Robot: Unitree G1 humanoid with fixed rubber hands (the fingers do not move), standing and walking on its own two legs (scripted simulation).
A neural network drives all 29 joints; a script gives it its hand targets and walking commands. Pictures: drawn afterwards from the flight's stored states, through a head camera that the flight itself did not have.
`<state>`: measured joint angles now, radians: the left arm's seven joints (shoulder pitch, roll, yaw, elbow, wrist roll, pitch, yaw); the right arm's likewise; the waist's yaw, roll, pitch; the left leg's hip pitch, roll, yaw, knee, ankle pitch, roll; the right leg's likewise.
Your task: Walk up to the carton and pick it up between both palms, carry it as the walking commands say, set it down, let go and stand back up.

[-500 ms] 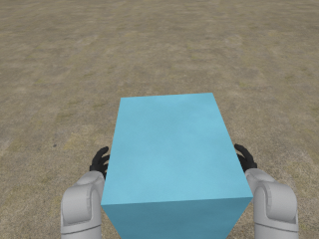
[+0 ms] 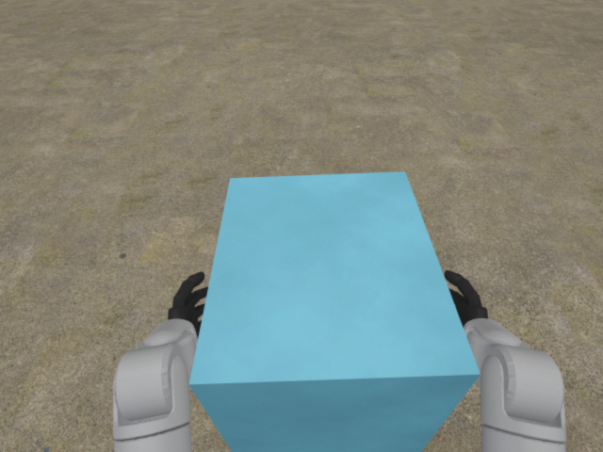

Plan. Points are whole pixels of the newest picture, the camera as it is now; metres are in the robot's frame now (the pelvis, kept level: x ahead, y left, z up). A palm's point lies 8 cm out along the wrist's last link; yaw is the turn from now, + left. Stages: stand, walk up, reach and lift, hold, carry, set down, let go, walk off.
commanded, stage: carry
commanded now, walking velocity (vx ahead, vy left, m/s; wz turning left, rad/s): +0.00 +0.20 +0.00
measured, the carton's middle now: (322, 319) +0.31 +0.01 +0.01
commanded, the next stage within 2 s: none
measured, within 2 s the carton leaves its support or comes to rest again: neither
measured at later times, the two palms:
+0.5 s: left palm (61, 375) +0.20 +0.31 +0.07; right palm (369, 374) +0.21 -0.03 +0.07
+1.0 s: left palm out of the picture +0.17 +0.42 +0.07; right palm (261, 403) +0.18 +0.08 +0.07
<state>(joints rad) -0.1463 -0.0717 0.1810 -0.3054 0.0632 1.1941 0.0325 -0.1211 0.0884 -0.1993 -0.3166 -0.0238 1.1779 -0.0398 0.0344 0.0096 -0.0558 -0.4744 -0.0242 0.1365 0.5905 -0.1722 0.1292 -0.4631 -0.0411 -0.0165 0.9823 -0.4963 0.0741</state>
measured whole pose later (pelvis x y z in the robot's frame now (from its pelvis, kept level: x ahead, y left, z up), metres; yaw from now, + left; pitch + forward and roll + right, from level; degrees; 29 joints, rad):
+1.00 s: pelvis -0.08 +0.24 +0.00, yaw +0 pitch +2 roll -2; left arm -0.12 -0.08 0.18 -0.31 0.06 1.18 0.03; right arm -0.11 0.09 -0.20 -0.33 -0.02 1.18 -0.05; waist 0.03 0.02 -0.04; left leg -0.45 0.00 0.05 0.65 -0.25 0.06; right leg -0.39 -0.11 -0.05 0.87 -0.53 0.10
